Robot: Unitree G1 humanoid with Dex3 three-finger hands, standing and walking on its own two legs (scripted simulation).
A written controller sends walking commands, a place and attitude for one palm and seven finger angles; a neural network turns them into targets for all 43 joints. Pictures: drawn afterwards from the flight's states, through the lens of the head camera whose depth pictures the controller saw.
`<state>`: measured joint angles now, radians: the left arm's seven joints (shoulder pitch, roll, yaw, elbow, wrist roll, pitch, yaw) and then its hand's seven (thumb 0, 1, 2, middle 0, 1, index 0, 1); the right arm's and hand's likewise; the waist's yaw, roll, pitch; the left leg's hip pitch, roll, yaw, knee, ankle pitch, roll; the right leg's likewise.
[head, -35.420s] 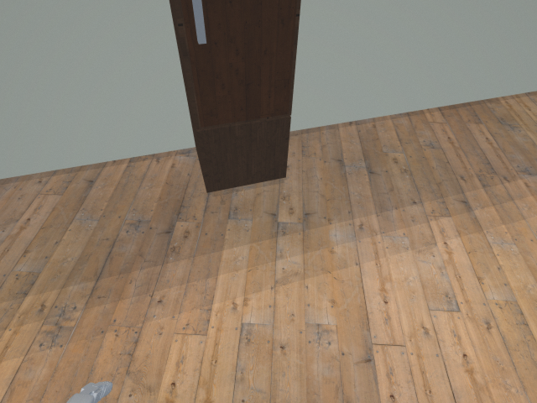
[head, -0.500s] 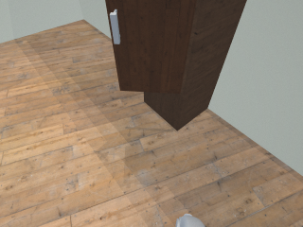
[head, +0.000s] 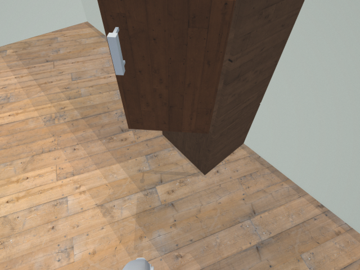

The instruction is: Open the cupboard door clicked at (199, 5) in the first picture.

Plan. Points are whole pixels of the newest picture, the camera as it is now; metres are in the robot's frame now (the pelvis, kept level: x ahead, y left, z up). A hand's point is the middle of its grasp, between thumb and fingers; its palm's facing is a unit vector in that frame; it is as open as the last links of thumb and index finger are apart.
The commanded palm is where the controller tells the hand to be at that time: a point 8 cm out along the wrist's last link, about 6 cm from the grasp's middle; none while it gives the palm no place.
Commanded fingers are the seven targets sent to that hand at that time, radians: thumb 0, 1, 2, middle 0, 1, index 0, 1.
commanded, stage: take the last steps up to it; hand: left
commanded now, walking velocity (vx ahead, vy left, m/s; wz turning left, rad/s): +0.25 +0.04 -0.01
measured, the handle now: (118, 51) +0.73 +0.25 +0.08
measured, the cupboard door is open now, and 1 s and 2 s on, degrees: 46 46 46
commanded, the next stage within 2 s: come to a stop and stand still in 0.24 s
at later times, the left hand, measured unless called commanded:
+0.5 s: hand (111, 226) +0.25 +0.21 -0.18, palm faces -0.03 -0.97 -0.23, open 7.3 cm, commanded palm none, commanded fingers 0.00 0.90 0.90 -0.20 -0.30 -0.20 -0.30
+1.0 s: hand (89, 244) +0.20 +0.26 -0.18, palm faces +0.05 -0.98 -0.21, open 7.4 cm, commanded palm none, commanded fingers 0.00 0.90 0.90 -0.20 -0.30 -0.20 -0.30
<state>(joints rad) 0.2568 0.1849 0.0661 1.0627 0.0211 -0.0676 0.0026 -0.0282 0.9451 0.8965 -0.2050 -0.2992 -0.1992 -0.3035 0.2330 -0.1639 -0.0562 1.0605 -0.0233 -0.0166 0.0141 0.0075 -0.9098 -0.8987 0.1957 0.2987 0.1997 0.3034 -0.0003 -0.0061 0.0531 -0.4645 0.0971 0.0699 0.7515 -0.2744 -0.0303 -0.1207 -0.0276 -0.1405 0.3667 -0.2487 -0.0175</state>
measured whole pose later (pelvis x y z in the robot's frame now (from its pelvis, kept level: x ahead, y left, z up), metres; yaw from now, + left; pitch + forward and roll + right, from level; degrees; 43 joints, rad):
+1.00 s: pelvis +0.16 +0.06 +0.00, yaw -1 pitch +1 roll +0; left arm 0.19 0.21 0.06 1.04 0.02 0.05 0.02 0.00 0.91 0.90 -0.20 -0.30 -0.20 -0.30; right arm 0.18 -0.15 -0.02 1.01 -0.03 0.01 -0.04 0.00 -0.91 -0.90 0.20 0.30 0.20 0.30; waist 0.02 -0.04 0.05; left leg -0.26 -0.01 0.09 0.46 -0.22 0.06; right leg -0.35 -0.03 0.01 0.89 -0.45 0.02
